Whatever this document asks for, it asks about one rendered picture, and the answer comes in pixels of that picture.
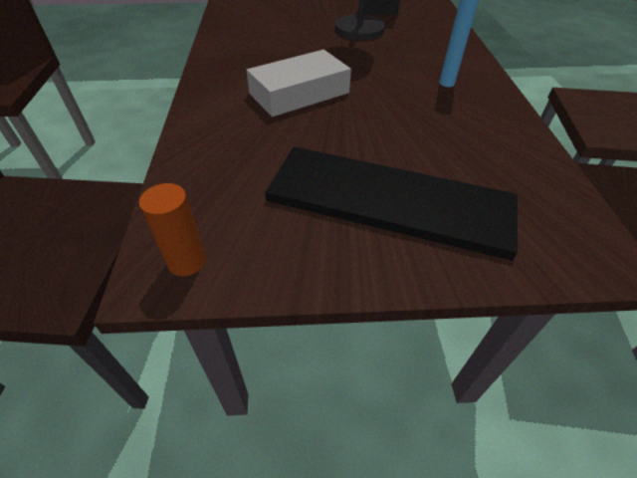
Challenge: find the desk lamp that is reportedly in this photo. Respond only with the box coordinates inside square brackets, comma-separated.
[335, 0, 385, 40]

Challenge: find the chair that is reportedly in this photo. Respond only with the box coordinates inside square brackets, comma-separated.
[577, 163, 637, 359]
[0, 171, 149, 409]
[0, 0, 96, 179]
[541, 88, 637, 165]

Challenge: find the table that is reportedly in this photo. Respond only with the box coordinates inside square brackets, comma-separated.
[94, 0, 637, 416]

